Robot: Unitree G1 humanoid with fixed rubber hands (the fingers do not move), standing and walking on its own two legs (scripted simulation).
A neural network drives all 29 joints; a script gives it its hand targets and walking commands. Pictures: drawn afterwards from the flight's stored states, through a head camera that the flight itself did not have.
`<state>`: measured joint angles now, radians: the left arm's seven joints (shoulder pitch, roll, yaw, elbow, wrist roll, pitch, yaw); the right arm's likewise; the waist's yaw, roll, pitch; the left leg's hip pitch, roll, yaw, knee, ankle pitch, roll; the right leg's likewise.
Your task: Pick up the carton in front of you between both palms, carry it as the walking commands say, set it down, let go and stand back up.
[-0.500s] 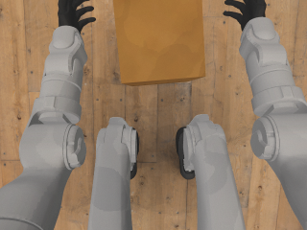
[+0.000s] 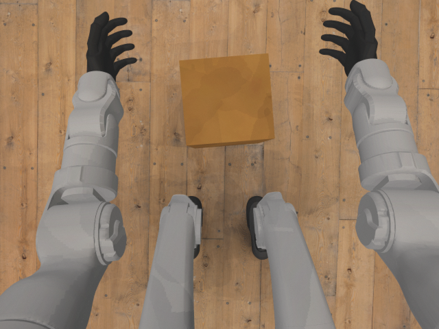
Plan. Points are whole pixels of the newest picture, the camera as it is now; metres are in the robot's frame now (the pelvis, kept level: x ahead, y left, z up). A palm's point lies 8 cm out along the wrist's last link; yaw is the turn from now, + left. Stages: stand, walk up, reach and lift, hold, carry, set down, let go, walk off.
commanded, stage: set down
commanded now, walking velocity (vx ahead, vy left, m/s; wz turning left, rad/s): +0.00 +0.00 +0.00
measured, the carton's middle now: (225, 108) +0.49 -0.01 -0.44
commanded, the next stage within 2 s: let go in 0.16 s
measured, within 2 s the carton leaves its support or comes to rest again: neither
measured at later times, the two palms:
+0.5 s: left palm (42, 107) +0.42 +0.21 +0.01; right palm (431, 88) +0.43 -0.22 +0.01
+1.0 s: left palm out of the picture +0.28 +0.24 +0.13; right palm out of the picture +0.28 -0.23 +0.13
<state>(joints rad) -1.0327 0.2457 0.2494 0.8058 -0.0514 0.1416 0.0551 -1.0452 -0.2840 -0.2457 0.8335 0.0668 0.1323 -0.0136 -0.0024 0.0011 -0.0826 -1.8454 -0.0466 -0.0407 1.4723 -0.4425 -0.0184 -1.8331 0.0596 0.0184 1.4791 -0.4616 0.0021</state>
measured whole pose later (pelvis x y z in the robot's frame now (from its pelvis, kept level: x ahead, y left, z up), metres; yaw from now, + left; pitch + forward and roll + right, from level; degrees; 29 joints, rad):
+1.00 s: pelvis +0.11 +0.01 +0.21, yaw +1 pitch +9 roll +0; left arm 0.20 0.21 0.05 0.45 -0.02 0.00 -0.04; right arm 0.20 -0.21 -0.06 0.47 0.02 -0.01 0.06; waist 0.00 0.00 -0.02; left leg -0.35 -0.03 -0.06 0.45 -0.25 0.01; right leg -0.33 0.03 0.05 0.44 -0.26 -0.01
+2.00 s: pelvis +0.11 +0.01 +0.21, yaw +0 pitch -1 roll +0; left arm 0.17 0.34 0.03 0.82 0.03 0.00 0.03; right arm 0.16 -0.34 -0.02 0.85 -0.03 0.00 -0.03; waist 0.00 0.00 0.00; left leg -0.14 -0.03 -0.04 0.44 -0.28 0.02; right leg -0.12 0.02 0.05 0.43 -0.28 0.00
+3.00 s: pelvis +0.09 +0.01 +0.21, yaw +1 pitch -3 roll +0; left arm 0.13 0.37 0.01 1.00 0.02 -0.01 0.02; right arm 0.12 -0.39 0.00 1.02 -0.01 -0.01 -0.02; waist 0.00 0.00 0.02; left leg -0.09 -0.03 -0.06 0.35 -0.20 0.01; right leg -0.07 0.02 0.03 0.33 -0.21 0.00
